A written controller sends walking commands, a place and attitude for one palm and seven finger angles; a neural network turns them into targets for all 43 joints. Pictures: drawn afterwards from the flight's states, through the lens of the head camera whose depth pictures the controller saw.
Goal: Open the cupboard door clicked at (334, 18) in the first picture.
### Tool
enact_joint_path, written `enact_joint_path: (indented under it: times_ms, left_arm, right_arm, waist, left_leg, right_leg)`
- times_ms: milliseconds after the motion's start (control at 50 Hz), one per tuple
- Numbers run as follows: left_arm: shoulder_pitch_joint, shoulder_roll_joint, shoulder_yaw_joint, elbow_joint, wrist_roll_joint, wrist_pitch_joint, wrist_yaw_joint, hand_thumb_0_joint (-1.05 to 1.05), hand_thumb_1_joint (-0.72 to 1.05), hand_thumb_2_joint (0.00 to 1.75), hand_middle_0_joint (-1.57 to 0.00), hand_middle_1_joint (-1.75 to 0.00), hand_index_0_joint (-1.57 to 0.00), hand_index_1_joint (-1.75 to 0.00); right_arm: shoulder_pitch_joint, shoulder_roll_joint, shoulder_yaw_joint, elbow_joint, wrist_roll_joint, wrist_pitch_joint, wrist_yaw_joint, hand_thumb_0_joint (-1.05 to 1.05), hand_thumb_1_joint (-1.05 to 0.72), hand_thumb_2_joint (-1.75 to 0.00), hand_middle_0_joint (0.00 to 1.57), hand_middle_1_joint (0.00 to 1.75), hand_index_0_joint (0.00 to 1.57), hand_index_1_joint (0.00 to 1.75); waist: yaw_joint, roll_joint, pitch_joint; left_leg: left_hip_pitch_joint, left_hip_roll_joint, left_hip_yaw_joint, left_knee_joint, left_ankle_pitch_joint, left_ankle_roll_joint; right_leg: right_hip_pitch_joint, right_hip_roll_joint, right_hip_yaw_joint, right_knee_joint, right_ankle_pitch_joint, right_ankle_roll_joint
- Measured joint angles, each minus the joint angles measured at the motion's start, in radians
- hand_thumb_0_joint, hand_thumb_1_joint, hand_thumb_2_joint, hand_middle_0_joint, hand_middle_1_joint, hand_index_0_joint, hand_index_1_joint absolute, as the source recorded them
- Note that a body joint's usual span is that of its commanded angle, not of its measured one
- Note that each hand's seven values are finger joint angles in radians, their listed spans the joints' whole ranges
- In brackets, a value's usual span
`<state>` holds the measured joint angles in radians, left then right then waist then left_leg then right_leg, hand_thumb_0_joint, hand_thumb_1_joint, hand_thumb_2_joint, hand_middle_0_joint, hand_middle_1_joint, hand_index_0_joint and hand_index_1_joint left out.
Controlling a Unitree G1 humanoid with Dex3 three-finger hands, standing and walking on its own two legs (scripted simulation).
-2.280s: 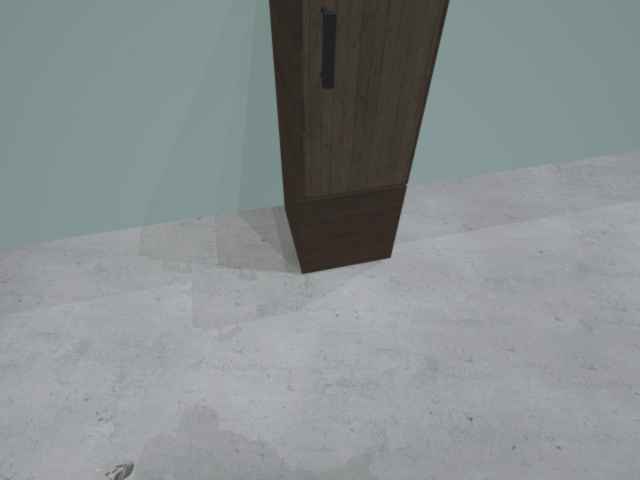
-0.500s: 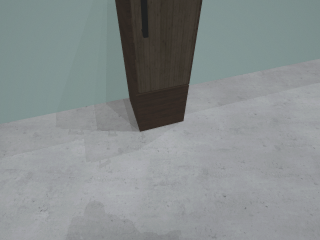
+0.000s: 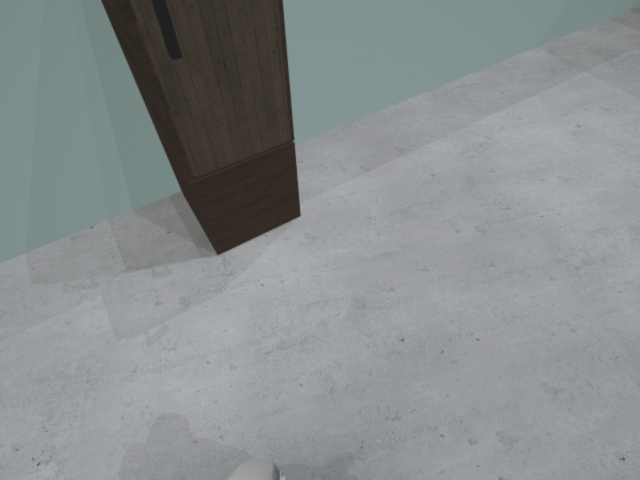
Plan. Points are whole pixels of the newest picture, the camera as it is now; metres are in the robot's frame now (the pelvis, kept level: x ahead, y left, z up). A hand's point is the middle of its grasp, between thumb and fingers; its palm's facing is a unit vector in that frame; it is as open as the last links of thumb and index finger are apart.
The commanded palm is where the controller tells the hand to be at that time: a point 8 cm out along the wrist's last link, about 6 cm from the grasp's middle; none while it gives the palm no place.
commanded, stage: walk to a spot facing it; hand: left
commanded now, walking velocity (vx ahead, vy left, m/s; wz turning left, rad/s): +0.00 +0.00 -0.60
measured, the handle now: (160, 15) +0.92 +0.43 +0.12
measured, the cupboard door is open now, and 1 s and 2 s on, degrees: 0 0 0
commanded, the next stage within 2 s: turn to face it in 1.68 s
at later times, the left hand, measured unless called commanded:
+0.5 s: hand out of the picture +0.11 +0.25 -0.17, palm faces -0.30 -0.94 -0.18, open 7.4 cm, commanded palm none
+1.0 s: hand (332, 391) +0.27 +0.01 -0.16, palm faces -0.56 -0.80 -0.19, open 7.2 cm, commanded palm none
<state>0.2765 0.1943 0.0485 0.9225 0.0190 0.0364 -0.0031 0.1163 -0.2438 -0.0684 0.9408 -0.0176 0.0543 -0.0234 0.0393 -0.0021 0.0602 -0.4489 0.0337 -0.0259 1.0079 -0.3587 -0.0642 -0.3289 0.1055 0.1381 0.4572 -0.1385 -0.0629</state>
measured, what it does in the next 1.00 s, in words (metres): walks ahead, turning right: left foot, then right foot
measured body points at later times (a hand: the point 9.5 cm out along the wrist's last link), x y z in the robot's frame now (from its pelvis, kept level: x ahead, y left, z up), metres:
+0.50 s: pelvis -0.01 +0.07 +0.01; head +0.00 +0.10 +0.46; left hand +0.13 +0.30 -0.15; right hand -0.07 -0.18 -0.12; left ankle -0.03 +0.16 -0.74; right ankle -0.06 -0.10 -0.65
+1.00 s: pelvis +0.08 -0.07 +0.00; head +0.09 -0.08 +0.45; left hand +0.30 +0.06 -0.15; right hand -0.07 -0.26 -0.16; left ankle +0.15 +0.05 -0.66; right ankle +0.05 -0.15 -0.74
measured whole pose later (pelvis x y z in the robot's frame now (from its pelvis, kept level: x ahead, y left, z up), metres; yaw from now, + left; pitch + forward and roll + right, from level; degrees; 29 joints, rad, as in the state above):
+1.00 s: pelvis +0.08 -0.07 +0.00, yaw -35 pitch -1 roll -1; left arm 0.17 0.18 0.06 0.97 0.01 -0.04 0.00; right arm 0.33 -0.18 -0.06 1.03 -0.03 -0.01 0.00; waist -0.05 0.01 0.05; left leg -0.51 0.18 0.08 1.17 -0.31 -0.05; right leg -0.24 0.03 -0.10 0.49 -0.23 -0.06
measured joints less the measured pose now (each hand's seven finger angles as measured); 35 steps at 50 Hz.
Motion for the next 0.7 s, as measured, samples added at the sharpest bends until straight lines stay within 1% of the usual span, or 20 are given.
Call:
enact_joint_path:
  times_ms: [60, 100, 140, 180, 200, 220, 240, 260, 280, 320, 340, 380, 460, 540, 620, 700]
  left_arm:
    - [-0.009, 0.011, 0.006, -0.008, 0.004, 0.003, 0.001, 0.01, 0.90, 0.90, -0.20, -0.30, -0.21, -0.30]
    - [-0.016, 0.021, 0.010, -0.012, 0.007, 0.007, 0.000, 0.01, 0.90, 0.90, -0.20, -0.30, -0.21, -0.30]
    - [-0.023, 0.033, 0.014, -0.016, 0.008, 0.013, 0.001, 0.01, 0.90, 0.90, -0.20, -0.30, -0.21, -0.30]
    - [-0.029, 0.048, 0.019, -0.019, 0.007, 0.021, 0.001, 0.01, 0.90, 0.90, -0.20, -0.30, -0.21, -0.30]
    - [-0.032, 0.059, 0.023, -0.019, 0.004, 0.026, 0.000, 0.01, 0.90, 0.90, -0.20, -0.30, -0.21, -0.30]
    - [-0.039, 0.070, 0.030, -0.015, 0.002, 0.032, -0.002, 0.01, 0.90, 0.90, -0.20, -0.30, -0.21, -0.30]
    - [-0.041, 0.077, 0.036, -0.011, 0.002, 0.038, -0.005, 0.01, 0.90, 0.90, -0.20, -0.30, -0.21, -0.30]
    - [-0.041, 0.082, 0.042, -0.008, 0.006, 0.041, -0.008, 0.01, 0.90, 0.90, -0.20, -0.30, -0.21, -0.30]
    - [-0.039, 0.087, 0.047, -0.007, 0.011, 0.043, -0.014, 0.01, 0.90, 0.90, -0.20, -0.30, -0.20, -0.30]
    - [-0.031, 0.096, 0.054, -0.008, 0.017, 0.043, -0.028, 0.01, 0.90, 0.90, -0.20, -0.30, -0.20, -0.30]
    - [-0.025, 0.100, 0.056, -0.008, 0.019, 0.041, -0.033, 0.01, 0.91, 0.90, -0.20, -0.30, -0.20, -0.30]
    - [-0.011, 0.104, 0.057, -0.003, 0.021, 0.039, -0.042, 0.01, 0.91, 0.90, -0.20, -0.30, -0.20, -0.30]
    - [-0.006, 0.102, 0.055, 0.019, 0.023, 0.041, -0.050, 0.01, 0.91, 0.90, -0.19, -0.30, -0.20, -0.30]
    - [-0.031, 0.086, 0.048, 0.031, 0.021, 0.044, -0.055, 0.01, 0.91, 0.90, -0.19, -0.30, -0.20, -0.30]
    - [-0.086, 0.059, 0.035, 0.029, 0.019, 0.042, -0.061, 0.01, 0.91, 0.90, -0.19, -0.30, -0.20, -0.30]
    - [-0.159, 0.031, 0.023, 0.012, 0.017, 0.030, -0.064, 0.01, 0.91, 0.90, -0.19, -0.30, -0.20, -0.30]
  right_arm:
    - [-0.008, -0.001, 0.002, -0.007, 0.004, -0.002, -0.003, 0.01, -0.91, -0.90, 0.20, 0.30, 0.20, 0.30]
    - [-0.012, 0.002, 0.005, -0.014, 0.008, -0.006, -0.005, 0.01, -0.91, -0.90, 0.20, 0.30, 0.20, 0.30]
    - [-0.012, 0.008, 0.009, -0.023, 0.014, -0.014, -0.007, 0.01, -0.91, -0.90, 0.20, 0.30, 0.20, 0.30]
    - [-0.003, 0.014, 0.014, -0.035, 0.018, -0.029, -0.009, 0.01, -0.91, -0.90, 0.20, 0.30, 0.20, 0.30]
    - [0.005, 0.020, 0.017, -0.039, 0.018, -0.038, -0.011, 0.01, -0.91, -0.90, 0.20, 0.30, 0.20, 0.30]
    - [0.013, 0.031, 0.020, -0.039, 0.014, -0.042, -0.013, 0.00, -0.91, -0.90, 0.20, 0.30, 0.20, 0.30]
    - [0.024, 0.036, 0.026, -0.042, 0.012, -0.040, -0.011, 0.00, -0.91, -0.90, 0.20, 0.30, 0.20, 0.30]
    - [0.037, 0.039, 0.031, -0.042, 0.009, -0.036, -0.010, 0.00, -0.91, -0.90, 0.20, 0.30, 0.21, 0.30]
    - [0.051, 0.042, 0.034, -0.040, 0.006, -0.034, -0.011, 0.00, -0.91, -0.90, 0.20, 0.30, 0.21, 0.30]
    - [0.080, 0.045, 0.038, -0.031, -0.001, -0.033, -0.011, 0.00, -0.91, -0.90, 0.20, 0.30, 0.21, 0.30]
    - [0.093, 0.045, 0.040, -0.026, -0.002, -0.036, -0.010, 0.01, -0.90, -0.90, 0.20, 0.30, 0.21, 0.30]
    - [0.121, 0.048, 0.040, -0.017, -0.004, -0.047, -0.009, 0.01, -0.90, -0.90, 0.20, 0.30, 0.21, 0.30]
    - [0.185, 0.060, 0.040, -0.004, -0.004, -0.081, -0.009, 0.01, -0.90, -0.90, 0.20, 0.30, 0.21, 0.30]
    - [0.254, 0.071, 0.041, 0.027, -0.004, -0.099, -0.009, 0.00, -0.90, -0.90, 0.20, 0.30, 0.21, 0.30]
    - [0.317, 0.072, 0.036, 0.072, -0.010, -0.101, -0.007, 0.00, -0.90, -0.90, 0.20, 0.30, 0.21, 0.30]
    - [0.367, 0.063, 0.028, 0.115, -0.018, -0.095, -0.001, 0.00, -0.91, -0.90, 0.20, 0.30, 0.21, 0.30]
  waist:
    - [0.010, -0.007, -0.009]
    - [0.016, -0.015, -0.014]
    - [0.019, -0.026, -0.020]
    - [0.013, -0.037, -0.028]
    - [0.005, -0.048, -0.031]
    - [0.002, -0.067, -0.027]
    - [-0.001, -0.072, -0.028]
    - [-0.005, -0.071, -0.032]
    - [-0.008, -0.067, -0.036]
    - [-0.008, -0.059, -0.046]
    - [-0.005, -0.055, -0.053]
    - [-0.005, -0.050, -0.065]
    - [-0.022, -0.048, -0.073]
    - [-0.045, -0.048, -0.061]
    - [-0.073, -0.040, -0.034]
    - [-0.106, -0.026, -0.002]
  left_leg:
    - [0.044, -0.011, -0.005, -0.099, -0.032, 0.006]
    - [0.081, -0.024, -0.010, -0.186, -0.052, 0.016]
    - [0.125, -0.040, -0.013, -0.293, -0.058, 0.029]
    - [0.188, -0.051, -0.007, -0.442, -0.012, 0.047]
    - [0.211, -0.055, -0.002, -0.500, 0.031, 0.064]
    - [0.218, -0.062, 0.015, -0.507, 0.056, 0.078]
    - [0.224, -0.058, 0.029, -0.508, 0.064, 0.089]
    - [0.235, -0.048, 0.040, -0.515, 0.067, 0.095]
    - [0.248, -0.038, 0.051, -0.528, 0.070, 0.099]
    - [0.275, -0.019, 0.074, -0.555, 0.076, 0.103]
    - [0.287, -0.011, 0.090, -0.566, 0.077, 0.104]
    - [0.307, 0.004, 0.123, -0.584, 0.076, 0.106]
    - [0.347, 0.022, 0.185, -0.613, 0.069, 0.105]
    - [0.387, 0.038, 0.245, -0.639, 0.058, 0.094]
    - [0.426, 0.059, 0.301, -0.649, 0.037, 0.072]
    - [0.458, 0.086, 0.351, -0.632, -0.003, 0.039]
  right_leg:
    - [-0.012, 0.013, 0.035, -0.011, 0.019, 0.011]
    - [-0.021, 0.022, 0.059, -0.018, 0.033, 0.023]
    - [-0.033, 0.029, 0.085, -0.022, 0.047, 0.038]
    - [-0.049, 0.039, 0.108, -0.012, 0.053, 0.058]
    - [-0.065, 0.041, 0.114, 0.015, 0.036, 0.067]
    - [-0.090, 0.038, 0.110, 0.087, -0.058, 0.075]
    - [-0.126, 0.035, 0.074, 0.191, -0.151, 0.088]
    - [-0.161, 0.030, 0.033, 0.306, -0.198, 0.103]
    - [-0.190, 0.020, -0.001, 0.419, -0.214, 0.114]
    - [-0.228, -0.013, -0.053, 0.600, -0.202, 0.125]
    - [-0.235, -0.033, -0.070, 0.657, -0.186, 0.128]
    - [-0.234, -0.072, -0.093, 0.712, -0.159, 0.132]
    - [-0.215, -0.139, -0.112, 0.687, -0.120, 0.139]
    - [-0.214, -0.182, -0.136, 0.613, -0.104, 0.142]
    - [-0.217, -0.206, -0.181, 0.505, -0.109, 0.131]
    - [-0.197, -0.205, -0.228, 0.358, -0.127, 0.105]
